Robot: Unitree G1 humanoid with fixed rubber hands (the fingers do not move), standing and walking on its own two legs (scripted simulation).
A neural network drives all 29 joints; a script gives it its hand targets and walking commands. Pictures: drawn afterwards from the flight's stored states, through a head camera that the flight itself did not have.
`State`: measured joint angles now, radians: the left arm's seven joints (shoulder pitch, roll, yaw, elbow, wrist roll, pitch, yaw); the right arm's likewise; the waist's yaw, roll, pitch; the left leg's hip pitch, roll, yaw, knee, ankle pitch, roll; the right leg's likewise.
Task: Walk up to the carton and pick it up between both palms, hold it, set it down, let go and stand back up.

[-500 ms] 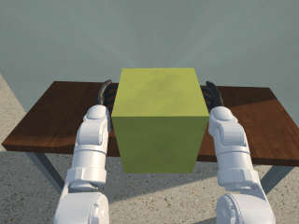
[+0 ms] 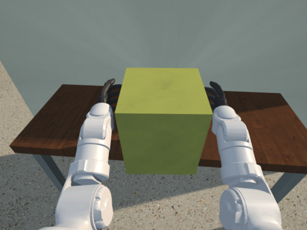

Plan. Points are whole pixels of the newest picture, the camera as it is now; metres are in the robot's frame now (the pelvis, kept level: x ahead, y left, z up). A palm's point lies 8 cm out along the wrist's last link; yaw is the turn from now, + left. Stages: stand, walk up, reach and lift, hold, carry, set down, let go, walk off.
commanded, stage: hold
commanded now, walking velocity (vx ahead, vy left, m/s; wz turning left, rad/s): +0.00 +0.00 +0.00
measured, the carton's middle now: (161, 122) +0.42 +0.01 +0.10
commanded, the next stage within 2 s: none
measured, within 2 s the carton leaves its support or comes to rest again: neither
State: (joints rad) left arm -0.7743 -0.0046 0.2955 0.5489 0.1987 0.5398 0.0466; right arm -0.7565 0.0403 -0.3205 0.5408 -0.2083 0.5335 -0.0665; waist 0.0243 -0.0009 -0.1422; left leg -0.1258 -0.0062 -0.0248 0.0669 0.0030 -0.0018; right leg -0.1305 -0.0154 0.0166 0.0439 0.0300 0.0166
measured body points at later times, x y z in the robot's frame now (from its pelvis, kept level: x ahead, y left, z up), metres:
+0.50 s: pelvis +0.01 +0.00 +0.00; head -0.02 +0.00 +0.45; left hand +0.41 +0.15 +0.17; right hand +0.41 -0.15 +0.16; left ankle +0.02 +0.12 -0.76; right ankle +0.03 -0.13 -0.76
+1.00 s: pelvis +0.00 +0.00 +0.00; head -0.03 +0.00 +0.45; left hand +0.42 +0.15 +0.18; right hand +0.41 -0.15 +0.17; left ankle +0.02 +0.12 -0.76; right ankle +0.03 -0.13 -0.76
